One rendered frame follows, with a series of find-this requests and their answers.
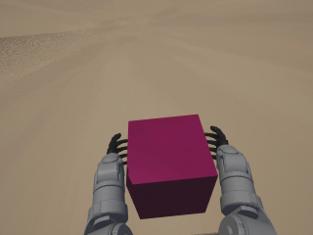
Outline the left robot hand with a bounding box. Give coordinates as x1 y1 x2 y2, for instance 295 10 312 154
107 133 128 165

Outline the carton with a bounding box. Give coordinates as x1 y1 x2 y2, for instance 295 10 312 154
126 114 218 219

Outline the right robot hand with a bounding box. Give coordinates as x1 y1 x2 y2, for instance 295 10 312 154
204 125 229 160

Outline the robot left forearm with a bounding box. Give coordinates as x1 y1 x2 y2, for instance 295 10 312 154
82 153 128 235

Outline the left robot upper arm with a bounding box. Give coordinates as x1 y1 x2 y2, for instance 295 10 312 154
87 222 133 235

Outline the robot right forearm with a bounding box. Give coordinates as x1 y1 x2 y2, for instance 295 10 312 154
216 144 275 229

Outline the right robot upper arm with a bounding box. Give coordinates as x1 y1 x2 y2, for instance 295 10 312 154
218 213 278 235

